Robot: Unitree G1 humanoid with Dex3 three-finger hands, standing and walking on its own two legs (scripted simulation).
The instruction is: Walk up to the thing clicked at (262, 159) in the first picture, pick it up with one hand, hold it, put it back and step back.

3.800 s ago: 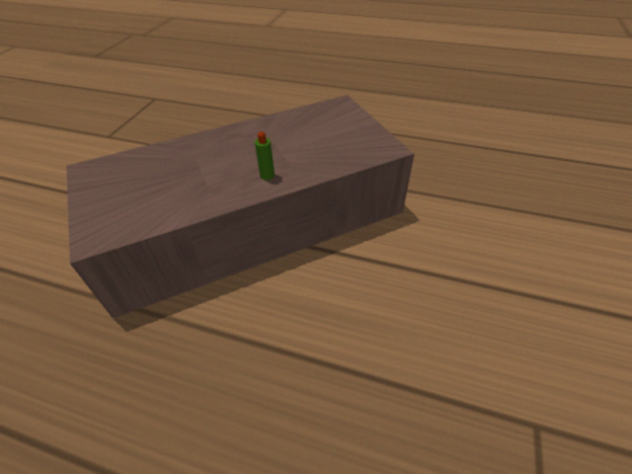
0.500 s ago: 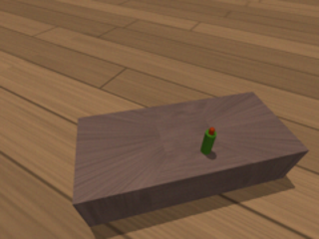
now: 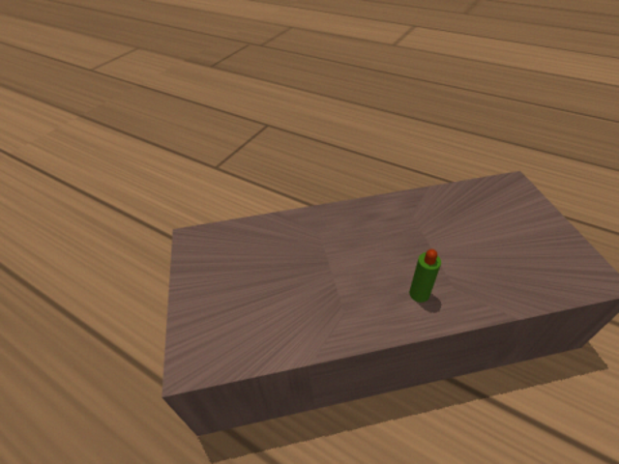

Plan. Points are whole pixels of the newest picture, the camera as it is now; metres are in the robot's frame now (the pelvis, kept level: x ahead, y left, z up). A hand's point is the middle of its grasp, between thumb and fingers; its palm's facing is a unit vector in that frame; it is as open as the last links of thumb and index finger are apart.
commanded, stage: walk up
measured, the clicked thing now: (425, 273) +0.68 -0.24 -0.35
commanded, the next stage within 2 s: stand in 0.94 s
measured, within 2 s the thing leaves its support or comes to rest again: neither
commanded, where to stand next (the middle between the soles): +0.06 -0.02 m, yaw -1 degrees
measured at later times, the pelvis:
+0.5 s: pelvis +0.00 +0.00 +0.00, yaw -1 degrees
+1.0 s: pelvis +0.01 +0.00 +0.00, yaw -1 degrees
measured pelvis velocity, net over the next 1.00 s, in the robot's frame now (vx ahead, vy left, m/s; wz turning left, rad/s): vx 0.01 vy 0.00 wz -0.02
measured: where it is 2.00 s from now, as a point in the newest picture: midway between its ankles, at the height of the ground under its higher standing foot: outside the picture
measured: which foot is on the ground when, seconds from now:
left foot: down 0.00-1.00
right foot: down 0.00-1.00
